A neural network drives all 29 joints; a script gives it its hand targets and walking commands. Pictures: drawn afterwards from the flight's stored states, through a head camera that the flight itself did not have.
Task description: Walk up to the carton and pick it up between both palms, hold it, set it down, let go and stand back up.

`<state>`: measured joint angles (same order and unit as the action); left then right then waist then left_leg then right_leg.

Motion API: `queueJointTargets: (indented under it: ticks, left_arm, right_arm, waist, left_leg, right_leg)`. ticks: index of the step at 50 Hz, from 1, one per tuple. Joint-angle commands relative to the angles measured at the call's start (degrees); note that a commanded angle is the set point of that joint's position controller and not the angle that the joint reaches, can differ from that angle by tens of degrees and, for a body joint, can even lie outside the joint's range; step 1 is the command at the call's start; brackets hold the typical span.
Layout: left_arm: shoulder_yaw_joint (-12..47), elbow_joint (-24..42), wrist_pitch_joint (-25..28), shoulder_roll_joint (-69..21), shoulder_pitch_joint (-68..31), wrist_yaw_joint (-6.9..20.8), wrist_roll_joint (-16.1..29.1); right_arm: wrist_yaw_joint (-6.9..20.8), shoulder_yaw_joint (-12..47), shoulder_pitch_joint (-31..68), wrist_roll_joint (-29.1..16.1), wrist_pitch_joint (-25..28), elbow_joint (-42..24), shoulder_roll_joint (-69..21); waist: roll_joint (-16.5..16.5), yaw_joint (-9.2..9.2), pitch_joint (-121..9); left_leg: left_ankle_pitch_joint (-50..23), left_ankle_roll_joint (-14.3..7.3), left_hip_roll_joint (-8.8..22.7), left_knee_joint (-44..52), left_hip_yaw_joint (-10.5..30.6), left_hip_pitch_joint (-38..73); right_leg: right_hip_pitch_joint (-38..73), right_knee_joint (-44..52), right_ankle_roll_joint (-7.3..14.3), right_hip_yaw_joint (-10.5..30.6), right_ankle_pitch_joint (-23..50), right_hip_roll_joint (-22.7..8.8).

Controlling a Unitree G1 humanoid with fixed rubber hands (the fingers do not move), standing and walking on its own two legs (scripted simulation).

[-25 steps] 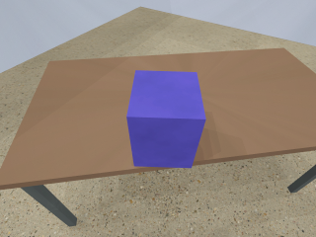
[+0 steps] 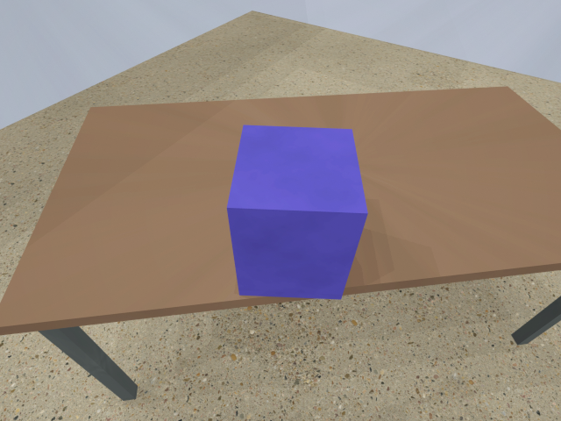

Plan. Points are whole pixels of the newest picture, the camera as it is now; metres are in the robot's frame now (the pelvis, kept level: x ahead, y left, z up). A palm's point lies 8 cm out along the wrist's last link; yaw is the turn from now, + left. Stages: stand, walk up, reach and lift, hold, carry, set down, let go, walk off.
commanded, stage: walk up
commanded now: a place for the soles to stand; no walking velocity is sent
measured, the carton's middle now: (293, 215) +0.49 -0.01 +0.00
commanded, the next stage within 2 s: reach and lift in 1.90 s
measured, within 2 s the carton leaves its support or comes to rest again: neither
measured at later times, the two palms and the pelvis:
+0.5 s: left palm out of the picture +0.06 +0.26 -0.11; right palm out of the picture +0.05 -0.27 -0.11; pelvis +0.00 +0.00 +0.00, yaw +2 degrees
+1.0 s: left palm out of the picture +0.06 +0.26 -0.11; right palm out of the picture +0.06 -0.27 -0.11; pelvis +0.00 +0.00 +0.00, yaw +3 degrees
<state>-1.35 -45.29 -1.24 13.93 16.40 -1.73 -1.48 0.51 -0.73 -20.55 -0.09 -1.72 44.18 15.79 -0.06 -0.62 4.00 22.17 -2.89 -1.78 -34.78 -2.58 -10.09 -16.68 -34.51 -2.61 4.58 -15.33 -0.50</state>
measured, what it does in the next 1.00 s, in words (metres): stands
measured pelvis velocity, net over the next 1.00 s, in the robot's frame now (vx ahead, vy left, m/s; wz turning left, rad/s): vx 0.00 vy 0.00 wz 0.06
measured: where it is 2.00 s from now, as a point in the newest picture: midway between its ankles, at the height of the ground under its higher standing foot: outside the picture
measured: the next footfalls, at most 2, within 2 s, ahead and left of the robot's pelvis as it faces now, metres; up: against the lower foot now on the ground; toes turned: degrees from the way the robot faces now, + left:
none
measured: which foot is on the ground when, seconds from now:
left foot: down 0.00-1.00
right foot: down 0.00-1.00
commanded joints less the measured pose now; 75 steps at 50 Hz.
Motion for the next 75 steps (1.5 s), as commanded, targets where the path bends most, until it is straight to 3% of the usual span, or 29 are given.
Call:
queueJointTargets:
  ticks: [1, 6, 10, 11, 16, 21, 26, 28, 31, 33, 36, 40, 42, 47, 52, 53, 55, 56, 57, 59, 63, 66, 68, 69, 70, 72, 73, 75]
  left_arm:
    - [-2.7, 5.0, 1.7, 9.4, 1.7, -0.6, -0.2]
    - [-2.9, 5.2, 1.2, 10.4, 1.0, -0.6, 0.0]
    - [-2.3, 5.4, 1.1, 8.2, -0.4, -0.4, 0.2]
    - [-2.1, 5.5, 1.2, 7.6, -0.2, -0.4, 0.2]
    - [-2.8, 5.1, 1.8, 9.8, 1.7, -0.5, -0.1]
    - [-3.0, 5.2, 1.2, 10.4, 0.9, -0.5, 0.0]
    - [-2.2, 5.4, 1.1, 7.8, 0.4, -0.3, 0.2]
    - [-2.4, 5.4, 1.5, 8.0, 1.2, -0.3, 0.2]
    - [-3.0, 5.1, 2.0, 10.5, 2.5, -0.4, -0.1]
    - [-3.3, 5.2, 1.7, 11.4, 2.0, -0.5, -0.2]
    - [-3.0, 5.5, 1.2, 10.9, 0.8, -0.4, 0.0]
    - [-2.1, 5.6, 1.1, 7.8, 0.1, -0.2, 0.3]
    - [-2.0, 5.5, 1.3, 7.3, 0.6, -0.2, 0.2]
    - [-2.8, 5.0, 1.9, 9.9, 2.6, -0.4, -0.1]
    - [-3.1, 5.2, 1.2, 11.1, 1.2, -0.4, 0.0]
    - [-3.0, 5.3, 1.2, 11.0, 0.9, -0.5, 0.0]
    - [-2.8, 5.3, 1.1, 10.0, 0.2, -0.3, 0.1]
    - [-2.1, 5.8, 1.2, 9.0, -2.1, -0.1, 0.3]
    - [-1.6, 5.8, 1.4, 7.2, -1.8, 0.0, 0.4]
    - [-1.4, 5.1, 1.9, 7.2, -0.7, -0.1, 0.2]
    - [-2.2, 4.1, 2.5, 10.1, 1.7, -0.3, 0.1]
    - [-2.9, 4.0, 2.2, 12.4, 2.0, -0.4, -0.1]
    - [-2.9, 4.1, 1.7, 13.3, 0.3, -0.4, -0.3]
    - [-2.7, 4.2, 1.5, 13.1, -1.0, -0.3, -0.3]
    - [-2.3, 4.4, 1.2, 12.5, -2.3, -0.2, -0.2]
    - [-1.0, 5.0, 1.0, 8.6, -3.9, 0.2, 0.4]
    - [-0.4, 5.0, 1.1, 6.8, -3.7, 0.3, 0.5]
    - [-0.5, 4.1, 1.7, 7.3, -1.4, 0.1, 0.3]
  right_arm:
    - [-0.5, -2.6, -2.5, 0.4, 1.1, -4.6, 9.9]
    - [-0.3, -2.8, -3.6, 0.6, 0.8, -4.5, 9.5]
    - [-0.4, -3.1, -3.1, 0.0, 1.4, -4.4, 10.4]
    - [-0.4, -3.0, -2.3, -0.1, 1.5, -4.7, 10.3]
    - [-0.5, -2.7, -2.5, 0.5, 1.1, -4.6, 9.7]
    - [-0.4, -2.9, -3.7, 0.7, 0.9, -4.9, 9.5]
    - [-0.4, -3.1, -2.1, -0.1, 1.4, -4.7, 10.1]
    - [-0.4, -2.9, -1.3, -0.1, 1.3, -4.8, 10.0]
    - [-0.3, -2.8, -2.3, 0.6, 1.2, -4.7, 9.4]
    - [-0.3, -2.9, -3.3, 0.8, 1.0, -4.7, 9.1]
    - [-0.2, -3.1, -4.3, 1.0, 0.9, -4.7, 8.9]
    - [-0.4, -3.4, -3.0, 0.0, 1.7, -4.5, 10.2]
    - [-0.5, -3.1, -1.7, -0.1, 1.7, -4.8, 10.1]
    - [-0.5, -2.8, -2.4, 0.5, 1.3, -4.8, 9.5]
    - [-0.2, -2.9, -3.6, 0.9, 0.9, -4.8, 8.6]
    - [-0.2, -3.0, -3.7, 0.9, 0.9, -4.8, 8.6]
    - [-0.2, -3.4, -4.0, 0.7, 1.3, -4.6, 9.3]
    - [-0.3, -3.6, -4.1, 0.3, 1.5, -5.3, 9.5]
    - [-0.4, -3.7, -2.1, 0.1, 1.6, -5.2, 10.5]
    - [-0.6, -3.4, -1.2, 0.0, 1.6, -5.1, 10.1]
    - [-0.5, -3.2, -2.4, 0.6, 1.6, -4.9, 8.8]
    - [-0.5, -3.2, -3.3, 1.2, 1.4, -5.5, 7.4]
    - [-0.5, -3.2, -5.0, 1.5, 1.4, -5.6, 6.7]
    - [-0.5, -3.4, -6.0, 1.5, 1.6, -5.5, 6.8]
    - [-0.4, -3.6, -6.8, 1.3, 1.9, -5.4, 7.2]
    - [-0.4, -4.5, -6.3, 0.4, 2.3, -5.0, 9.8]
    - [-0.6, -4.6, -4.4, -0.1, 2.3, -5.1, 10.6]
    - [-0.8, -4.0, -2.1, 0.1, 1.9, -4.9, 9.7]
  waist:
    - [0.0, 0.51, -2.9]
    - [2.1, 0.12, -1.0]
    - [-1.4, -0.23, 0.7]
    - [-1.0, 0.04, 0.7]
    - [0.3, 0.34, -2.5]
    - [1.5, -0.03, -1.0]
    - [-0.9, 0.24, 1.0]
    - [-1.3, 0.69, 0.8]
    - [0.1, 0.60, -2.9]
    - [2.2, 0.14, -2.9]
    - [3.5, -0.19, -0.7]
    - [-2.4, 0.03, 0.1]
    - [-2.5, 0.43, 0.5]
    - [-0.7, 0.62, -3.5]
    - [3.1, 0.08, -1.0]
    - [2.1, 0.03, -0.2]
    - [0.1, -0.11, 0.0]
    - [-2.7, -1.26, 0.5]
    - [-3.8, -0.20, 1.2]
    - [-2.9, 0.50, 0.5]
    - [-0.7, 0.75, -3.9]
    - [3.6, 0.96, -3.5]
    - [5.0, 0.23, -2.1]
    - [4.7, -0.38, -1.4]
    - [3.3, -0.85, -0.6]
    - [-3.7, -0.94, 0.7]
    - [-5.1, -0.58, 1.5]
    - [-3.8, 0.74, 1.2]
  left_leg:
    - [-14.7, -1.4, 6.6, 6.9, 7.6, -6.1]
    - [-9.8, -1.0, 6.0, 6.0, 8.1, -5.8]
    - [-10.4, -2.2, 8.4, 11.6, 11.8, -6.8]
    - [-11.4, -2.4, 8.7, 11.9, 12.0, -7.3]
    - [-15.0, -1.2, 6.1, 6.9, 8.4, -6.1]
    - [-10.8, -0.6, 5.6, 6.1, 9.0, -5.6]
    - [-8.8, -2.7, 8.3, 12.4, 12.7, -8.2]
    - [-10.9, -2.7, 7.4, 11.0, 11.1, -9.1]
    - [-14.6, -1.1, 5.2, 5.8, 8.4, -6.4]
    - [-13.7, -0.4, 4.8, 3.9, 8.6, -5.1]
    - [-10.8, -0.3, 4.6, 4.8, 9.0, -4.7]
    - [-12.3, -2.6, 7.9, 12.0, 14.0, -6.1]
    - [-13.9, -2.8, 8.5, 12.2, 13.5, -7.7]
    - [-18.0, -0.7, 5.4, 6.5, 9.6, -5.8]
    - [-11.4, -0.1, 4.4, 4.5, 9.6, -6.3]
    - [-10.9, -0.2, 4.3, 5.2, 10.0, -6.4]
    - [-11.8, -0.8, 5.6, 8.6, 12.2, -5.6]
    - [-14.0, -0.4, 7.3, 12.7, 16.3, -6.4]
    - [-14.8, -1.1, 8.8, 14.7, 17.4, -6.5]
    - [-17.2, -1.6, 8.1, 13.7, 16.2, -6.9]
    - [-20.4, 0.3, 4.3, 7.4, 12.5, -5.7]
    - [-14.9, 1.9, 2.3, 1.4, 11.4, -7.4]
    - [-11.1, 2.8, 1.9, -0.1, 10.4, -6.7]
    - [-11.1, 2.8, 2.3, 1.6, 11.0, -6.0]
    - [-12.8, 2.6, 3.0, 4.9, 12.7, -5.5]
    - [-14.4, 0.3, 6.6, 13.7, 20.6, -5.8]
    - [-13.9, -1.4, 8.1, 16.2, 23.5, -7.1]
    - [-15.9, -2.6, 7.3, 15.2, 21.9, -7.8]
  right_leg:
    - [6.6, 3.2, 6.2, 4.7, 12.0, -3.6]
    - [2.3, 5.5, 7.4, 7.1, 5.5, -5.5]
    - [1.8, 1.5, 4.8, 1.7, 5.6, -1.2]
    - [2.8, 1.5, 4.2, 0.4, 6.3, -0.5]
    - [6.4, 3.8, 6.4, 4.8, 11.5, -4.2]
    - [2.3, 5.6, 7.4, 6.4, 5.1, -5.8]
    - [2.9, 1.7, 4.1, -0.1, 4.5, -0.7]
    - [5.1, 2.9, 4.3, 0.6, 7.3, -1.4]
    - [6.7, 5.0, 6.7, 4.9, 11.1, -5.2]
    - [4.6, 6.3, 8.2, 6.9, 8.6, -7.1]
    - [1.2, 8.1, 8.3, 7.1, 3.3, -7.5]
    - [2.3, 1.4, 4.1, -1.1, 4.6, -1.0]
    - [4.2, 2.0, 3.6, -1.9, 6.0, -0.7]
    - [8.2, 4.3, 6.2, 2.6, 12.5, -4.8]
    - [3.4, 7.6, 8.3, 6.1, 4.1, -7.6]
    - [2.8, 7.7, 8.2, 6.0, 3.1, -7.8]
    - [1.5, 4.9, 6.4, 2.3, 3.7, -5.0]
    - [1.7, 1.6, 5.1, -1.3, 4.0, -3.5]
    - [1.6, 1.0, 3.6, -4.1, 3.1, -1.7]
    - [4.6, 3.7, 3.2, -4.4, 3.7, -2.0]
    - [9.5, 5.5, 5.8, -0.7, 11.2, -6.2]
    - [8.4, 9.7, 10.2, 5.3, 7.4, -11.9]
    - [5.0, 11.5, 12.4, 6.9, 3.7, -14.8]
    - [3.5, 11.0, 11.9, 5.6, 1.9, -14.4]
    - [2.3, 9.3, 10.1, 2.9, 0.1, -12.3]
    - [1.1, 1.6, 4.5, -5.9, -1.5, -4.3]
    - [1.5, 0.7, 3.0, -7.2, -2.6, -2.1]
    - [4.9, 4.8, 2.9, -6.5, -1.0, -2.5]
